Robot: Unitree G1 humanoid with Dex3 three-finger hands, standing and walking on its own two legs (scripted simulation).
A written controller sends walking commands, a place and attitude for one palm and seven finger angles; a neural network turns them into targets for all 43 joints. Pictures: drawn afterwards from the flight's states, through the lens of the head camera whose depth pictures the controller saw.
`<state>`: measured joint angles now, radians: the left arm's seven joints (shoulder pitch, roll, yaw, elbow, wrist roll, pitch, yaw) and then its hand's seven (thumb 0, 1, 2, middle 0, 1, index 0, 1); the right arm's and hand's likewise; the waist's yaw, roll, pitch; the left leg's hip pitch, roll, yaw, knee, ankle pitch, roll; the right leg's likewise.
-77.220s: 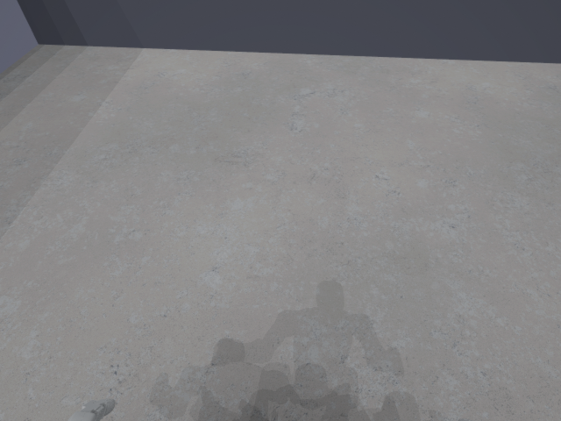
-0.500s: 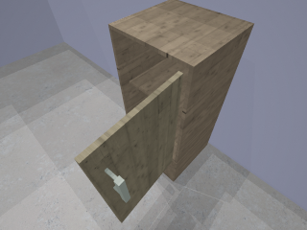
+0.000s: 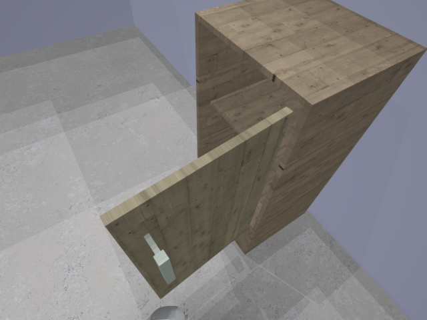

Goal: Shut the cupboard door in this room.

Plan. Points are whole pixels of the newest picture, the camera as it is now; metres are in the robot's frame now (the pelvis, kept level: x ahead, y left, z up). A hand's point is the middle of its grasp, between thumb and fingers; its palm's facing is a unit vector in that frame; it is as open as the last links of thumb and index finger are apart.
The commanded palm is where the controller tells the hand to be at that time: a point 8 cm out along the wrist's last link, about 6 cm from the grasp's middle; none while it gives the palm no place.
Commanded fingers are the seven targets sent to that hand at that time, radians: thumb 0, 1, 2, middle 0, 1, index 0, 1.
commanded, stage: shuffle to correct the standing spot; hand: left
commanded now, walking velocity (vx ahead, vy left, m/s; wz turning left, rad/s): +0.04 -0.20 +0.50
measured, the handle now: (160, 260) +0.23 +0.12 -0.03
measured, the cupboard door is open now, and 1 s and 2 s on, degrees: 95 95 95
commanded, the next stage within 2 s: come to a stop and stand still in 1.26 s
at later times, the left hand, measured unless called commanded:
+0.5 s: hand out of the picture +0.09 +0.14 -0.15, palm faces +0.19 -0.96 -0.22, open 7.4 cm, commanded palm none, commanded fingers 0.00 0.90 0.90 -0.20 -0.30 -0.20 -0.30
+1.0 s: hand out of the picture -0.04 -0.01 -0.19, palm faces +0.52 -0.83 -0.17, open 7.3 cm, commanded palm none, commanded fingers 0.00 0.90 0.90 -0.20 -0.30 -0.20 -0.30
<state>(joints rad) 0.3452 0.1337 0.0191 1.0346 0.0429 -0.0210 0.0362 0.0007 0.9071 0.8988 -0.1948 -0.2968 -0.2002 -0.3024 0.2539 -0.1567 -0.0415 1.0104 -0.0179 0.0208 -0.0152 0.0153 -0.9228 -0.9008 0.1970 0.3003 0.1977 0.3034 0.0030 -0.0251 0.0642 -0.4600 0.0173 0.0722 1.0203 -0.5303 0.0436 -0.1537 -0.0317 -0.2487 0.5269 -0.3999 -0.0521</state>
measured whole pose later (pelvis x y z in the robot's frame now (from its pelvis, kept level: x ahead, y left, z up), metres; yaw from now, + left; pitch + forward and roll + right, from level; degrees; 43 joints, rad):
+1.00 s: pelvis +0.03 -0.18 -0.01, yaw +30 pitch +0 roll +0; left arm 0.28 0.20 0.05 0.92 0.02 0.07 0.02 0.00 0.91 0.90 -0.20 -0.30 -0.20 -0.30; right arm 0.21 -0.15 -0.04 0.92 -0.03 0.04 -0.02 0.01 -0.91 -0.90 0.20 0.30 0.20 0.30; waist 0.01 -0.08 0.08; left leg -0.25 -0.01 0.08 0.66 -0.40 0.05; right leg -0.41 -0.02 -0.21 0.87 -0.49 -0.03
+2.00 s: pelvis +0.03 -0.33 +0.01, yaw +40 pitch -1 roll +1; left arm 0.26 0.15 0.03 1.05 0.02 0.02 0.03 0.01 0.91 0.90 -0.19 -0.30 -0.20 -0.30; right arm 0.29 -0.15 0.00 1.05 -0.02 0.00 -0.04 0.01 -0.94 -0.90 0.20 0.30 0.20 0.30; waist 0.03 -0.02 0.05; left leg -0.16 -0.09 0.05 0.43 -0.26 0.09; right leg -0.24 -0.04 -0.03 0.61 -0.35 0.00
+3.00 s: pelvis +0.02 -0.34 +0.01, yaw +38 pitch -2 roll +0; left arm 0.33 0.13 -0.03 1.10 0.01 -0.02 0.04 0.00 0.91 0.90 -0.19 -0.30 -0.20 -0.30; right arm 0.31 -0.13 0.03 1.13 -0.01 -0.02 -0.02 0.01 -0.91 -0.90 0.20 0.30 0.20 0.30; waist 0.00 -0.02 0.02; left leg -0.15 -0.06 0.07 0.42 -0.24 0.08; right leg -0.17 0.00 0.00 0.43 -0.23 0.00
